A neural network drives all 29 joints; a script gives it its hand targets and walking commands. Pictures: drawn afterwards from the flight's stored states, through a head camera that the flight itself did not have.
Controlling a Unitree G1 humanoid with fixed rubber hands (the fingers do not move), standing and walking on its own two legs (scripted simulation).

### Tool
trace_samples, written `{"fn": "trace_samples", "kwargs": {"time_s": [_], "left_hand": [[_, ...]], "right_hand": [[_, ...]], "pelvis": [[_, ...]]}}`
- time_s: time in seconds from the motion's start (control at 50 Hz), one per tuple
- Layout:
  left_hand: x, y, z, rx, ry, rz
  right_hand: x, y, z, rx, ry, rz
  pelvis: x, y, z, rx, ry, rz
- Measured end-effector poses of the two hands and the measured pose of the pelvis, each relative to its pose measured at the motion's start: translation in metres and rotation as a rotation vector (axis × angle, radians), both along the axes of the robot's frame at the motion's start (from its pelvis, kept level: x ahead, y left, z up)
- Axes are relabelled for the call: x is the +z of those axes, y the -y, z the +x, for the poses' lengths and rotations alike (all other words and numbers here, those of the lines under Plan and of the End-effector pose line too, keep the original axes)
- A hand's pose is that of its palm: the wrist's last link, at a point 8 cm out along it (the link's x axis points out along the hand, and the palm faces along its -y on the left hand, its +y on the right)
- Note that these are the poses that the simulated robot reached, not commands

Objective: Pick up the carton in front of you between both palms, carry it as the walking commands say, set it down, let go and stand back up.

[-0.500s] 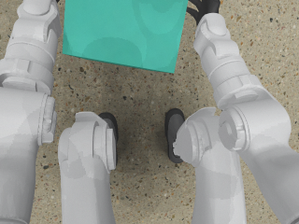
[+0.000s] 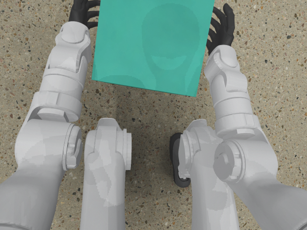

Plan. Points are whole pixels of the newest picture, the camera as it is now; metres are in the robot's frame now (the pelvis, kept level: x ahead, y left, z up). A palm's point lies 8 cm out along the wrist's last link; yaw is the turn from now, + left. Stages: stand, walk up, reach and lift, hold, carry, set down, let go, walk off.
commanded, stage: reach and lift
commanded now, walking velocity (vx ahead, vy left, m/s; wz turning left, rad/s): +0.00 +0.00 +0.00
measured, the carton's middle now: (148, 49) +0.50 +0.04 -0.19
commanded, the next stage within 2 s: none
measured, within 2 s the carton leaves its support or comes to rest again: neither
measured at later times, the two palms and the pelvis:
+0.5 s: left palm out of the picture +0.47 +0.19 +0.06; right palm (284, 24) +0.48 -0.11 +0.07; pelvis +0.01 -0.01 +0.13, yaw +3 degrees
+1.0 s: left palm out of the picture +0.43 +0.18 +0.23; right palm out of the picture +0.44 -0.12 +0.24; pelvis +0.06 -0.01 +0.27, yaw +5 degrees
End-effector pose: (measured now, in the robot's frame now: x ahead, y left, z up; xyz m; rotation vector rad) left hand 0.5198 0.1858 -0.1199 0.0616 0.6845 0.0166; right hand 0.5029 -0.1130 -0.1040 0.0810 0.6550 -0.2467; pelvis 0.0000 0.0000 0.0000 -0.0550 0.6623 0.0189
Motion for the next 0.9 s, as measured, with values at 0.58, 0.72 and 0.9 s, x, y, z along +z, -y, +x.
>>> {"fn": "trace_samples", "kwargs": {"time_s": [0.58, 0.72, 0.9], "left_hand": [[0.207, -0.005, -0.053, 0.124, 0.001, -0.022], [0.253, -0.001, -0.065, 0.138, -0.003, -0.035], [0.316, 0.004, -0.082, 0.157, -0.011, -0.035]], "right_hand": [[0.201, -0.004, -0.030, 0.074, 0.012, 0.000], [0.249, -0.001, -0.039, 0.080, 0.010, 0.002], [0.311, 0.005, -0.051, 0.096, 0.001, -0.002]], "pelvis": [[0.145, 0.012, 0.019, 0.037, -0.033, 0.023], [0.182, 0.010, 0.031, 0.048, 0.023, 0.024], [0.236, 0.008, 0.049, 0.052, 0.112, 0.036]]}}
